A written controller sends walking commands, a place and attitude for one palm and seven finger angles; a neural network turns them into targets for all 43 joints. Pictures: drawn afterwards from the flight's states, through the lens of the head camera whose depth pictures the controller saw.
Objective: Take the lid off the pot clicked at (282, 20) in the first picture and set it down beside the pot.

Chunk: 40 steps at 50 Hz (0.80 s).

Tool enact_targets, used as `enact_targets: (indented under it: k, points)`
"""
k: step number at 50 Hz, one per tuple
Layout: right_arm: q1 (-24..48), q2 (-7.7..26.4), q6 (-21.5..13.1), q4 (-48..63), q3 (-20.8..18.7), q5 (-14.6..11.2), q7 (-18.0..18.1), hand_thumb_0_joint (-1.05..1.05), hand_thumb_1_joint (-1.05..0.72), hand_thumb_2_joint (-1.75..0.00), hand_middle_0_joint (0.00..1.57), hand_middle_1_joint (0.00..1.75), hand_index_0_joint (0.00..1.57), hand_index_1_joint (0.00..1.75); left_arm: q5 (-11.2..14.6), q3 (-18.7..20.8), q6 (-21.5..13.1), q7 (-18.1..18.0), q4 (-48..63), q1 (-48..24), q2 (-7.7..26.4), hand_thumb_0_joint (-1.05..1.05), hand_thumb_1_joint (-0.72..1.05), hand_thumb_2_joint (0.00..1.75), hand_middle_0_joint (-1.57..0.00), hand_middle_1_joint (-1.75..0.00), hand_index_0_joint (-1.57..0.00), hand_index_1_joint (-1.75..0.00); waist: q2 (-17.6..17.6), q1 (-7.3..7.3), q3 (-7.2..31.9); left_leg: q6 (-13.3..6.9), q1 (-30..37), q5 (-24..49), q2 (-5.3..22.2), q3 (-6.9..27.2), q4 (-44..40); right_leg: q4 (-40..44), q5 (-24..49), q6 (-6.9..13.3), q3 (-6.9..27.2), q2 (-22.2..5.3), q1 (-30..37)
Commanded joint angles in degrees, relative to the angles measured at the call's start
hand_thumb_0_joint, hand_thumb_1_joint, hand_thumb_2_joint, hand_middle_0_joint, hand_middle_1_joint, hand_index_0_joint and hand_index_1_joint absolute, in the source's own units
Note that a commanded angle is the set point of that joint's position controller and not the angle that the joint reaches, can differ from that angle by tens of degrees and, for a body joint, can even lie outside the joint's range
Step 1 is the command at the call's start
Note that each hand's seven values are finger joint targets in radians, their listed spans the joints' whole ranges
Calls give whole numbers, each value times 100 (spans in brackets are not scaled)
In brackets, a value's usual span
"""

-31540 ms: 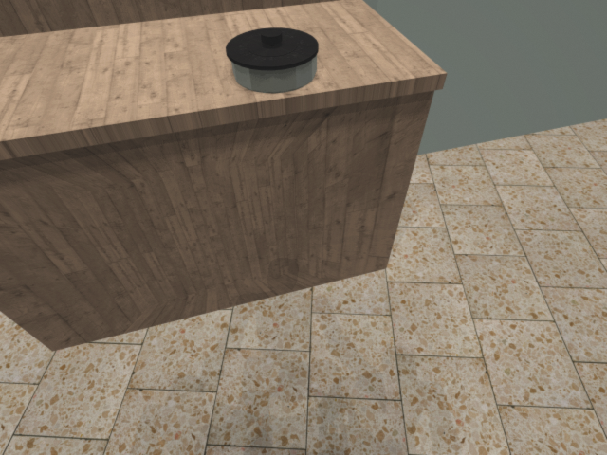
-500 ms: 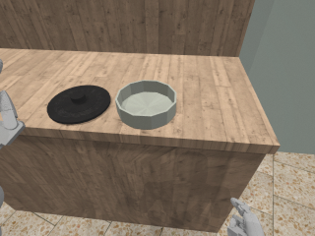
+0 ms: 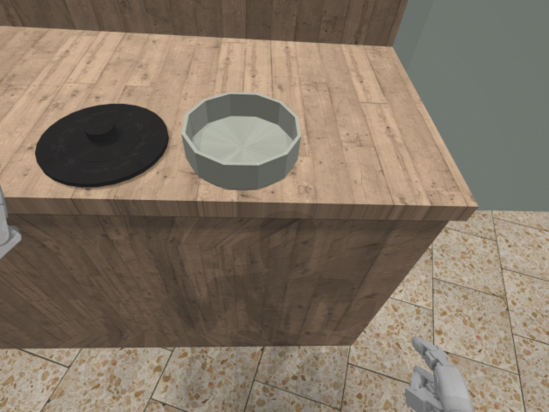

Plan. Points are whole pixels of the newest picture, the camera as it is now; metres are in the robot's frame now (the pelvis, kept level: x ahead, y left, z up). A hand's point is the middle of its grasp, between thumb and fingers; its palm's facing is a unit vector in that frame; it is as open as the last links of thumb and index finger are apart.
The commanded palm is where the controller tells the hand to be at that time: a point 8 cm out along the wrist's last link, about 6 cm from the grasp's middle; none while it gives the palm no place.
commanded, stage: step back with the hand held close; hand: left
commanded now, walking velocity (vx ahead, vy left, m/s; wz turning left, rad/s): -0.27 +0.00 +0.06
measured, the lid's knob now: (100, 129) +0.51 +0.32 +0.11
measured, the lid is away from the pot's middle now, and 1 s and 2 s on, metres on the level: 0.23 0.23 0.23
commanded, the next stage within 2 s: stop stepping back and stand still in 0.58 s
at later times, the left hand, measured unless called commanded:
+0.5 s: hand out of the picture +0.10 +0.27 +0.29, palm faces +0.54 -0.79 -0.29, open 7.4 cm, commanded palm +0.03 +0.32 +0.29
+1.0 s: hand out of the picture -0.03 +0.32 +0.31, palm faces +0.41 -0.85 -0.32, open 7.4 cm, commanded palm -0.09 +0.38 +0.29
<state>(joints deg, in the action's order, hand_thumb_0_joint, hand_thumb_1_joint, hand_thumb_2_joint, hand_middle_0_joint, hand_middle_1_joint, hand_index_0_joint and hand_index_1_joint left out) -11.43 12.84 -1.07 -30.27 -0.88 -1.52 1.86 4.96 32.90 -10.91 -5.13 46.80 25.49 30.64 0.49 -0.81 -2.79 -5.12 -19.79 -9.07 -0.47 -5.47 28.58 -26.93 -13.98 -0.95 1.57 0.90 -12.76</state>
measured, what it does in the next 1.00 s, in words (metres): walks backwards: right foot, then left foot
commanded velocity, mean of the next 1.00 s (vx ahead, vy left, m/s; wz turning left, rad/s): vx -0.11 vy -0.06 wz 0.02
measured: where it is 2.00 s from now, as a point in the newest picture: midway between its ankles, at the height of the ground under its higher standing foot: outside the picture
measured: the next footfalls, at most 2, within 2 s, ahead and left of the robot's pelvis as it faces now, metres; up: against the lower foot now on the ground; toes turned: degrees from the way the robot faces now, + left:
right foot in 0.62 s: -0.15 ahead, -0.10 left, +0.00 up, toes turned -4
left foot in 0.78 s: -0.07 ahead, +0.16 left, +0.00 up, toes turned -1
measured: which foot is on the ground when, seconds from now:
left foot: down 0.00-0.60, up 0.62-0.76, down 0.78-1.00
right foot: down 0.00-0.38, up 0.40-0.60, down 0.62-0.78, up 0.80-1.00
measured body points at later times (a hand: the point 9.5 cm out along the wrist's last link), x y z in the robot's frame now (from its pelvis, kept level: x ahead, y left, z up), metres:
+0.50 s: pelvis -0.10 +0.04 -0.01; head -0.10 +0.07 +0.44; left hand +0.06 +0.31 +0.31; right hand +0.06 -0.20 -0.08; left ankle +0.07 +0.06 -0.73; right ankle -0.12 -0.12 -0.69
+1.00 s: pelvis -0.24 +0.11 +0.02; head -0.23 +0.16 +0.47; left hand -0.06 +0.37 +0.32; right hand -0.10 -0.11 -0.05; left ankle -0.12 +0.16 -0.73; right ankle -0.28 +0.01 -0.69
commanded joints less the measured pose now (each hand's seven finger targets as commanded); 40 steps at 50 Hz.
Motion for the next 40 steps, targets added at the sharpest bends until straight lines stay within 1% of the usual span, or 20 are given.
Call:
enact_targets:
  k: [1, 8, 13, 16, 19, 22, 26, 28, 29, 30, 31, 32, 33, 34, 35, 36, 37, 38, 39, 40]
  points:
    - [425, 672, -495, 771, -285, 19, 55, 0, -90, -90, 20, 30, 20, 30, 47, 1099, -490, -337, 1296, -430, 1044, 0, 90, 90, -20, -30, -20, -30, -1436, 131, 1350, 69, 56, -50, 1430, 1469, -1159, -919, -509, 133, -101, -32, 306]
    - [197, 632, -590, 465, -333, -70, 166, 0, -90, -90, 20, 30, 20, 30, 51, 880, -410, -416, 289, -890, 898, 0, 90, 90, -20, -30, -20, -30, 196, -111, 1212, 367, 647, -858, 844, 1208, -48, 541, 363, 395, 378, -584, -446]
    - [288, 617, -521, 469, -247, -55, 178, 0, -90, -90, 20, 30, 20, 30, -37, 561, -405, -438, 481, -1204, 848, 0, 90, 90, -20, -30, -20, -30, -13, -191, 601, 415, 786, -1148, 569, 1155, 998, 920, -197, 607, 697, -1112, -1700]
    - [399, 646, -541, 629, -176, -41, 214, 0, -90, -90, 20, 30, 20, 30, -31, 519, -451, -437, 529, -1210, 785, 0, 90, 90, -20, -30, -20, -30, -322, -140, 366, 305, 244, -1592, 864, 1595, 111, 420, -551, 409, 263, -603, -1558]
    - [553, 734, -653, 754, -169, 83, 261, 0, -90, -90, 20, 30, 20, 30, -47, 804, -525, -482, 884, -1520, 912, 0, 90, 90, -20, -30, -20, -30, -2133, 9, 686, 151, -1315, -3852, 1806, 2806, -2544, -2170, -1512, 163, -262, 516, -90]
    - [428, 571, -705, 576, -295, 148, 133, 0, -90, -90, 20, 30, 20, 30, 85, 742, -380, -472, 683, -1693, 878, 0, 90, 90, -20, -30, -20, -30, -1255, 71, 1098, 301, -947, -2788, 1623, 2137, -2435, -3237, -1611, 182, -190, 594, -82]
    - [508, 433, -668, 566, -248, 70, 24, 0, -90, -90, 20, 30, 20, 30, 187, 492, -174, -439, 795, -1383, 750, 0, 90, 90, -20, -30, -20, -30, -1376, 110, 1473, 623, -257, -2189, 1333, 1456, -2416, -1613, -1835, 318, -648, 552, 329]
    - [376, 385, -578, 475, -269, 114, 4, 0, -90, -90, 20, 30, 20, 30, 197, 542, -171, -420, 775, -1200, 874, 0, 90, 90, -20, -30, -20, -30, -1330, 105, 1709, 914, 228, -1695, 1171, 1193, -1803, 68, -1599, 531, -503, 203, 522]
    - [225, 396, -503, 344, -279, 99, 21, 0, -90, -90, 20, 30, 20, 30, 153, 467, -238, -393, 857, -1336, 910, 0, 90, 90, -20, -30, -20, -30, -653, 28, 1731, 965, 799, -1288, 779, 711, -420, 1214, -1085, 756, -90, -393, -10]
    - [155, 415, -435, 272, -276, 47, 47, 0, -90, -90, 20, 30, 20, 30, 73, 398, -335, -391, 972, -1566, 1068, 0, 90, 90, -20, -30, -20, -30, 520, -116, 1459, 940, 1291, -1082, 318, 479, 1784, 1812, -151, 1023, 877, -1571, -1186]
    - [454, 494, -457, 348, -195, 48, 63, 0, -90, -90, 20, 30, 20, 30, 18, 516, -419, -385, 1006, -1761, 1336, 0, 90, 90, -20, -30, -20, -30, 894, 4, 1063, 853, 457, -1857, -138, 508, 3553, 1864, 878, 1337, 1253, -2292, -1587]
    - [499, 456, -466, 321, -161, 37, 11, 0, -90, -90, 20, 30, 20, 30, 8, 497, -358, -321, 486, -1855, 1203, 0, 90, 90, -20, -30, -20, -30, 1026, -35, 1003, 752, -134, -1973, -21, 926, 4776, 1432, 1004, 1432, 869, -2452, -1718]
    - [542, 467, -416, 305, -231, -79, -31, 0, -90, -90, 20, 30, 20, 30, 12, 192, -287, -149, 449, -2112, 863, 0, 90, 90, -20, -30, -20, -30, 1434, -116, 829, 667, -283, -1952, 30, 1158, 5043, 1303, 670, 1246, 710, -2217, -1873]
    - [92, 1409, -755, -1026, -476, -164, -172, 0, -90, -90, 20, 30, 20, 30, -375, -2370, 674, 387, -4547, -1336, -1229, 0, 90, 90, -20, -30, -20, -30, 608, -781, 109, 605, -438, -2018, 968, 1173, 4316, 394, 1857, 677, 36, -2524, -2300]
    - [824, 509, -444, 716, -306, -194, -78, 0, -90, -90, 20, 30, 20, 30, -26, 599, 4, -13, 1396, -3669, 1603, 0, 90, 90, -20, -30, -20, -30, 719, 48, -6, 638, 238, -1600, 413, 1102, 2762, 581, 1086, 764, 453, -1509, -2034]
    - [795, 656, -504, 486, -101, -83, 178, 0, -90, -90, 20, 30, 20, 30, 1, 557, -267, -116, 606, -3416, 1499, 0, 90, 90, -20, -30, -20, -30, 700, -188, -271, 496, 108, -1318, 504, 1081, 943, 36, 1291, 656, 341, -1454, -1666]
    - [701, 636, -539, 497, -59, -97, 220, 0, -90, -90, 20, 30, 20, 30, 68, 362, -198, -145, 173, -2556, 891, 0, 90, 90, -20, -30, -20, -30, -478, -127, -216, 361, 46, -753, 638, 1231, -479, -683, 662, 414, 73, -779, -1202]
    - [683, 791, -622, 681, -135, -91, 194, 0, -90, -90, 20, 30, 20, 30, 87, 464, -338, -179, 775, -2687, 1012, 0, 90, 90, -20, -30, -20, -30, -2071, -28, 170, 94, 416, -233, 1483, 2292, -1105, -1689, -527, 100, -250, -110, -1330]
    - [634, 596, -720, 627, -129, 7, 108, 0, -90, -90, 20, 30, 20, 30, 94, 414, -430, -170, 963, -2886, 932, 0, 90, 90, -20, -30, -20, -30, -2248, -34, 539, -218, 218, -803, 1837, 2999, -1633, -2568, -1792, 71, 56, 356, -1235]
    - [576, 505, -833, 499, -196, 12, 41, 0, -90, -90, 20, 30, 20, 30, 150, 549, -343, -175, 570, -2826, 994, 0, 90, 90, -20, -30, -20, -30, -1537, -127, 715, -163, -72, -2443, 1928, 3391, -2119, -3201, -1776, 55, 226, 402, -1099]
